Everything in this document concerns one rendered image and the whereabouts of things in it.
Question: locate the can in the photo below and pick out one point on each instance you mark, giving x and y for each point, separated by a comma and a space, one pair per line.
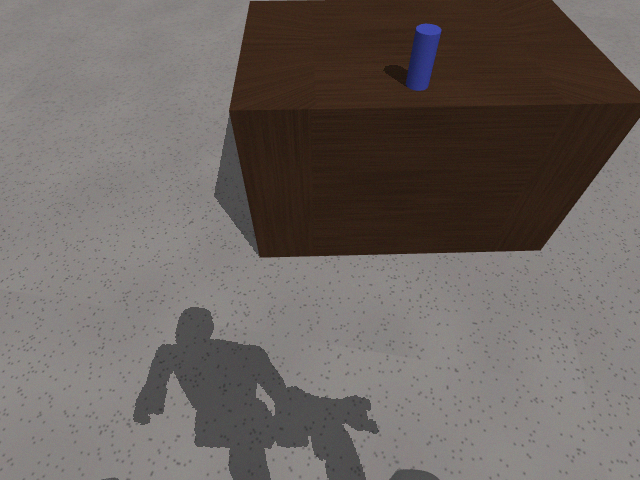
422, 58

